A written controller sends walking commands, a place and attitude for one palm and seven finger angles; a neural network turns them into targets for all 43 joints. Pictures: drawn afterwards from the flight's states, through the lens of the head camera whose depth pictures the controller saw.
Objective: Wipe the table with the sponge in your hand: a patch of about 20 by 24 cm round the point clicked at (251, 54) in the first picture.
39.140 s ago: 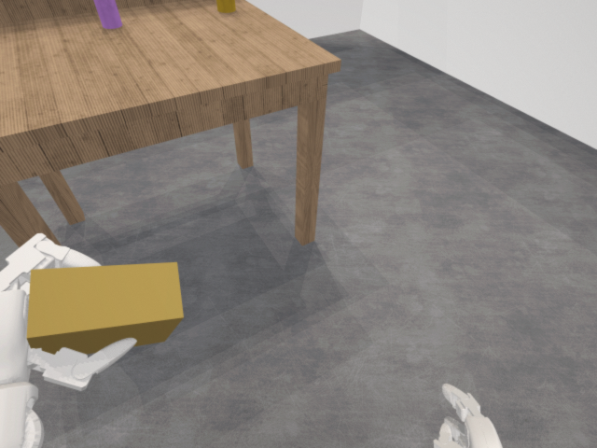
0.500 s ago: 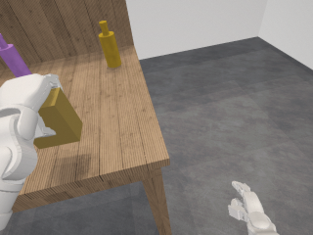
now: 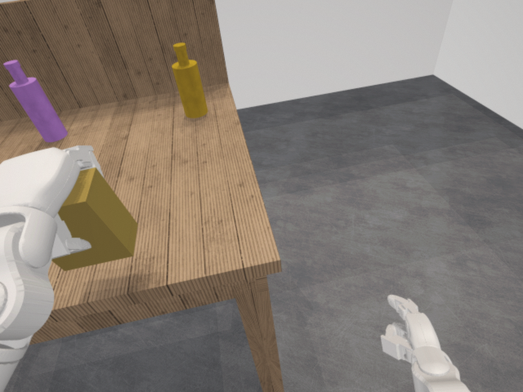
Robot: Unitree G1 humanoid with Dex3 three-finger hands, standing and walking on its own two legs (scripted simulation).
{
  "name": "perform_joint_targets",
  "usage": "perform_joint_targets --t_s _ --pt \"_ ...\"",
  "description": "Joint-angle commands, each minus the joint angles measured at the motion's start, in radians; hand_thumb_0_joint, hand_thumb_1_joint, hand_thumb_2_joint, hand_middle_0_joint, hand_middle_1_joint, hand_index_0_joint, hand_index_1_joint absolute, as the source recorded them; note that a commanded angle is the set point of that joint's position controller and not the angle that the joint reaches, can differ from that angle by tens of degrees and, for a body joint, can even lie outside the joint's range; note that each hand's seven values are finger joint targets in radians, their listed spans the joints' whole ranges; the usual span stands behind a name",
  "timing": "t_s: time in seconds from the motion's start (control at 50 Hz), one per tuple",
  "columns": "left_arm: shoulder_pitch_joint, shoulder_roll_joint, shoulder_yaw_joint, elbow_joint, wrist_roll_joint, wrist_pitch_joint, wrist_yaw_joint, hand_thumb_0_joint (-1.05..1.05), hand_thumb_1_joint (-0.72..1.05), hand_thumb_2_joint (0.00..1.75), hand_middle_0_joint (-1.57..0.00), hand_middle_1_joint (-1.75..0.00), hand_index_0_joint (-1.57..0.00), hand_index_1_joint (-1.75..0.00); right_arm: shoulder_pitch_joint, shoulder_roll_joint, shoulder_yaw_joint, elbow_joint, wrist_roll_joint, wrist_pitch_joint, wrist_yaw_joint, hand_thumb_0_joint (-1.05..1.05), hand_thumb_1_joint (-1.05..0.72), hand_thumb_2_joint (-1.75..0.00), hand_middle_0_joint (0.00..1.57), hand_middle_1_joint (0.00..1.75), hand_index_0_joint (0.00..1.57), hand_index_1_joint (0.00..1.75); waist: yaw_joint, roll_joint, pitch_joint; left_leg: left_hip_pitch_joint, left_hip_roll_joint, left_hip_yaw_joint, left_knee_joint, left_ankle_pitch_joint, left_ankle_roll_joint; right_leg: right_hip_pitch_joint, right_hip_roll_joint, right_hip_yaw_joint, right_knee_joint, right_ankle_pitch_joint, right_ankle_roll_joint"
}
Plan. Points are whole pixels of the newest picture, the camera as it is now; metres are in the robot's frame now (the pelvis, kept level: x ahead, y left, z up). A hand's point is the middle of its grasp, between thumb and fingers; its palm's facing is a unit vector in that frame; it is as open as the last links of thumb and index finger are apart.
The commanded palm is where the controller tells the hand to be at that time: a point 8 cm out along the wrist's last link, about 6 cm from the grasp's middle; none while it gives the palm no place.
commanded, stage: bring the sponge back beside the body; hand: left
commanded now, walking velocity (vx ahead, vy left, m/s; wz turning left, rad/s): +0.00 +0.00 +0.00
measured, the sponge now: (87, 231) +0.24 +0.30 +0.17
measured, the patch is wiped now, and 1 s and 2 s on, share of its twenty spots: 1.00 1.00 1.00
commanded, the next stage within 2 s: step back with the hand held close in 0.98 s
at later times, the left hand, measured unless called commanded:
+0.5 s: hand (68, 229) +0.21 +0.28 +0.21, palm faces +0.24 -0.08 -0.97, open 10.2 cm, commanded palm +0.15 +0.29 +0.29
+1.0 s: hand (64, 230) +0.20 +0.28 +0.22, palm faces +0.31 -0.12 -0.94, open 10.2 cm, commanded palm +0.15 +0.29 +0.29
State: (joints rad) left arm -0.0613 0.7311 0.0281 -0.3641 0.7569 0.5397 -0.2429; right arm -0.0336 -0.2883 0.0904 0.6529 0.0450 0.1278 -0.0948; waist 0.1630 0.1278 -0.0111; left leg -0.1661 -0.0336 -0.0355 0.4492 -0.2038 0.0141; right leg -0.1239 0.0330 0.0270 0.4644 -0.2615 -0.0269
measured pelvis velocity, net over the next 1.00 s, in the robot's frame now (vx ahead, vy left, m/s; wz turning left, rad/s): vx -0.01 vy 0.01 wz -0.03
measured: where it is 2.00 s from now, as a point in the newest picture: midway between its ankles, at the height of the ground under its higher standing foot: outside the picture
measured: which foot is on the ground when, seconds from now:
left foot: down 0.00-1.00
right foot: down 0.00-1.00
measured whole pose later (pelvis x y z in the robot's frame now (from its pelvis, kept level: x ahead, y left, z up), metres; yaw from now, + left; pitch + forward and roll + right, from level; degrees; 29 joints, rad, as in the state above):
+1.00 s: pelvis -0.01 +0.01 +0.00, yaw -2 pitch -7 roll +0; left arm 0.12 0.65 0.05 -0.56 0.72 0.59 -0.13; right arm -0.03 -0.26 0.10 0.64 0.04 0.12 -0.08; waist 0.17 0.13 0.00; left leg -0.12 -0.03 0.00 0.44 -0.20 0.02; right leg -0.09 0.04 0.06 0.46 -0.24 -0.02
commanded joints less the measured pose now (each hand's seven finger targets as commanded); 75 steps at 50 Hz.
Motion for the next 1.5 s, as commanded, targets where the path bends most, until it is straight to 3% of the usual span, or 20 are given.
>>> perform_joint_targets --t_s 0.0,0.34,0.58,0.64,0.78,0.84,1.04,1.06,1.08,1.1,1.12,1.14,1.16,1.2,1.24,1.26,1.3,1.36,1.42,1.48 --pt "-0.303 0.29 0.205 -0.154 0.048 -0.019 0.068 0.0 0.1 1.3 -1.2 -1.6 -1.2 -1.6 -0.251 -0.083 -0.033 -0.179 -0.003 -0.062 -0.009 0.0 -0.9 -0.9 0.2 0.3 0.2 0.3 -0.006 -0.03 -0.186 0.035 -0.01 -0.004 -0.058 0.145 0.01 0.038 0.001 0.049 -0.079 0.115 -0.02" --pt "-0.161 0.268 0.242 -0.282 0.023 -0.014 0.115 0.0 0.1 1.3 -1.2 -1.6 -1.2 -1.6 -0.272 -0.078 -0.035 -0.2 -0.008 -0.079 -0.004 0.0 -0.9 -0.9 0.2 0.3 0.2 0.3 0.006 -0.033 -0.159 0.028 -0.009 -0.003 -0.053 0.086 0.005 0.017 0.008 0.102 -0.096 0.029 -0.024" --pt "-0.013 0.177 0.224 -0.35 -0.003 -0.003 0.159 0.0 0.1 1.3 -1.2 -1.6 -1.2 -1.6 -0.257 -0.062 -0.035 -0.202 -0.008 -0.082 0.004 0.0 -0.9 -0.9 0.2 0.3 0.2 0.3 0.006 -0.053 -0.107 0.032 -0.002 0.002 -0.062 0.098 0.004 0.01 0.013 0.078 -0.092 0.04 -0.02" --pt "-0.065 0.213 0.242 -0.38 0.007 0.003 0.17 0.0 0.1 1.3 -1.2 -1.6 -1.2 -1.6 -0.277 -0.071 -0.038 -0.206 -0.006 -0.078 0.002 0.0 -0.9 -0.9 0.2 0.3 0.2 0.3 0.006 -0.027 -0.117 0.04 0.001 -0.001 -0.066 0.077 -0.001 0.005 0.021 0.104 -0.102 0.012 -0.028" --pt "-0.063 0.162 0.198 -0.315 0.008 0.018 0.175 0.0 0.1 1.3 -1.2 -1.6 -1.2 -1.6 -0.264 -0.064 -0.032 -0.192 -0.007 -0.075 0.003 0.0 -0.9 -0.9 0.2 0.3 0.2 0.3 0.0 -0.047 -0.097 0.041 0.003 -0.001 -0.079 0.086 0.001 0.011 0.018 0.078 -0.103 0.023 -0.025" --pt "-0.094 0.191 0.212 -0.381 0.013 0.023 0.171 0.0 0.1 1.3 -1.2 -1.6 -1.2 -1.6 -0.286 -0.068 -0.032 -0.205 -0.007 -0.073 0.002 0.0 -0.9 -0.9 0.2 0.3 0.2 0.3 0.006 -0.003 -0.129 0.048 0.003 -0.006 -0.083 0.079 0.001 0.024 0.022 0.095 -0.103 0.024 -0.031" --pt "-0.077 0.189 0.218 -0.375 0.015 0.034 0.17 0.0 0.1 1.3 -1.2 -1.6 -1.2 -1.6 -0.283 -0.07 -0.032 -0.206 -0.005 -0.063 0.01 0.0 -0.9 -0.9 0.2 0.3 0.2 0.3 0.009 -0.02 -0.128 0.049 0.006 -0.006 -0.086 0.102 -0.001 0.031 0.027 0.093 -0.101 0.046 -0.034" --pt "-0.09 0.171 0.196 -0.383 0.02 0.031 0.171 0.0 0.1 1.3 -1.2 -1.6 -1.2 -1.6 -0.279 -0.066 -0.029 -0.213 -0.006 -0.07 0.01 0.0 -0.9 -0.9 0.2 0.3 0.2 0.3 0.013 -0.033 -0.143 0.048 0.001 0.003 -0.074 0.124 0.003 0.038 0.018 0.08 -0.088 0.064 -0.03" --pt "-0.014 -0.005 0.05 -0.154 0.021 0.054 0.166 0.0 0.1 1.3 -1.2 -1.6 -1.2 -1.6 -0.239 -0.064 -0.022 -0.182 -0.003 -0.069 0.006 0.0 -0.9 -0.9 0.2 0.3 0.2 0.3 -0.033 -0.083 -0.029 0.023 0.006 0.011 -0.088 0.081 0.001 -0.025 0.02 0.05 -0.115 0.021 -0.022" --pt "-0.193 -0.063 0.388 -0.416 -0.764 -0.209 0.251 0.0 0.1 1.3 -1.2 -1.6 -1.2 -1.6 -0.059 -0.067 -0.081 -0.376 0.012 -0.087 0.03 0.0 -0.9 -0.9 0.2 0.3 0.2 0.3 -0.147 -0.231 0.077 0.029 0.027 -0.018 0.035 -0.139 0.024 -0.295 -0.01 0.17 -0.246 -0.033 -0.006" --pt "-0.001 0.012 0.407 -0.246 -0.763 -0.298 0.297 0.0 0.1 1.3 -1.2 -1.6 -1.2 -1.6 -0.017 -0.068 -0.05 -0.293 -0.017 -0.092 0.032 0.0 -0.9 -0.9 0.2 0.3 0.2 0.3 -0.133 -0.32 -0.022 0.051 0.007 -0.017 0.104 -0.155 0.036 -0.299 -0.064 0.176 -0.236 -0.069 -0.028" --pt "0.042 0.022 0.471 -0.338 -0.798 -0.375 0.325 0.0 0.1 1.3 -1.2 -1.6 -1.2 -1.6 0.05 -0.066 -0.069 -0.297 -0.008 -0.089 0.026 0.0 -0.9 -0.9 0.2 0.3 0.2 0.3 -0.133 -0.386 -0.03 0.045 0.0 -0.034 0.172 -0.148 0.032 -0.334 -0.127 0.222 -0.26 -0.082 -0.038" --pt "0.074 -0.019 0.451 -0.419 -0.811 -0.432 0.339 0.0 0.1 1.3 -1.2 -1.6 -1.2 -1.6 0.056 -0.048 -0.065 -0.281 -0.013 -0.091 0.019 0.0 -0.9 -0.9 0.2 0.3 0.2 0.3 -0.14 -0.357 -0.104 0.052 0.017 -0.028 0.206 -0.093 0.032 -0.307 -0.186 0.208 -0.219 0.011 -0.047" --pt "0.124 -0.022 0.482 -0.55 -0.821 -0.515 0.37 0.0 0.1 1.3 -1.2 -1.6 -1.2 -1.6 0.069 -0.062 -0.074 -0.261 -0.022 -0.09 0.009 0.0 -0.9 -0.9 0.2 0.3 0.2 0.3 -0.154 -0.104 -0.198 0.073 0.076 -0.03 0.111 0.124 0.02 -0.19 -0.192 0.142 -0.063 0.323 -0.046" --pt "0.202 0.002 0.553 -0.585 -0.829 -0.572 0.4 0.0 0.1 1.3 -1.2 -1.6 -1.2 -1.6 0.069 -0.08 -0.093 -0.254 -0.024 -0.092 0.005 0.0 -0.9 -0.9 0.2 0.3 0.2 0.3 -0.129 0.076 -0.255 0.052 0.152 -0.097 0.047 0.392 0.025 -0.106 -0.111 0.064 0.051 0.398 0.0" --pt "0.252 -0.045 0.532 -0.577 -0.83 -0.59 0.405 0.0 0.1 1.3 -1.2 -1.6 -1.2 -1.6 0.077 -0.066 -0.092 -0.26 -0.026 -0.091 0.004 0.0 -0.9 -0.9 0.2 0.3 0.2 0.3 -0.132 0.134 -0.278 0.027 0.182 -0.132 0.03 0.537 0.031 -0.077 -0.083 0.02 0.116 0.342 0.019" --pt "0.276 -0.052 0.548 -0.572 -0.828 -0.622 0.408 0.0 0.1 1.3 -1.2 -1.6 -1.2 -1.6 0.092 -0.058 -0.101 -0.248 -0.035 -0.091 0.016 0.0 -0.9 -0.9 0.2 0.3 0.2 0.3 -0.138 0.111 -0.274 0.051 0.231 -0.162 0.012 0.719 0.036 -0.143 -0.044 -0.002 0.19 0.049 0.037" --pt "0.248 -0.082 0.54 -0.508 -0.827 -0.659 0.405 0.0 0.1 1.3 -1.2 -1.6 -1.2 -1.6 0.103 -0.062 -0.115 -0.22 -0.046 -0.105 0.028 0.0 -0.9 -0.9 0.2 0.3 0.2 0.3 -0.151 0.098 -0.211 -0.019 0.254 -0.166 -0.024 0.622 0.05 -0.158 -0.028 -0.012 0.191 -0.087 0.035" --pt "0.254 -0.088 0.545 -0.43 -0.824 -0.686 0.4 0.0 0.1 1.3 -1.2 -1.6 -1.2 -1.6 0.098 -0.073 -0.123 -0.213 -0.038 -0.114 0.03 0.0 -0.9 -0.9 0.2 0.3 0.2 0.3 -0.153 -0.003 -0.192 -0.141 0.224 -0.141 0.038 0.469 0.042 -0.043 -0.066 0.027 0.054 0.145 0.016" --pt "0.34 -0.085 0.538 -0.411 -0.832 -0.697 0.403 0.0 0.1 1.3 -1.2 -1.6 -1.2 -1.6 0.106 -0.051 -0.128 -0.2 -0.016 -0.104 0.032 0.0 -0.9 -0.9 0.2 0.3 0.2 0.3 -0.178 -0.244 -0.231 -0.177 0.104 -0.052 0.26 0.147 -0.007 -0.076 -0.269 0.226 -0.042 0.49 -0.066"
